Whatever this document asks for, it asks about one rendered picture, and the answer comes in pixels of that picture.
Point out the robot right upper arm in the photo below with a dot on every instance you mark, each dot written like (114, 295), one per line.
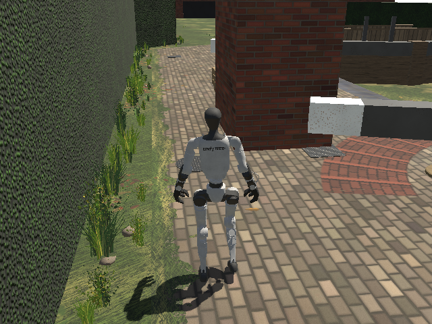
(239, 153)

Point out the robot head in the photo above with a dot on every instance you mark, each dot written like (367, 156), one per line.
(213, 118)

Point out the right robot hand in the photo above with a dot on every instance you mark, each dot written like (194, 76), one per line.
(254, 192)

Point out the left robot hand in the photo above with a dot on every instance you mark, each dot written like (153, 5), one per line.
(182, 193)

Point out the robot left foot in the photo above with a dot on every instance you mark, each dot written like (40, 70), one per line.
(203, 275)

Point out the robot left upper arm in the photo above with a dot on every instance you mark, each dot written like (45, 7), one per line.
(189, 155)

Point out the right robot forearm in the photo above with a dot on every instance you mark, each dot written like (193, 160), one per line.
(249, 178)

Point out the left robot forearm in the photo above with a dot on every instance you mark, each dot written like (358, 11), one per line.
(180, 180)

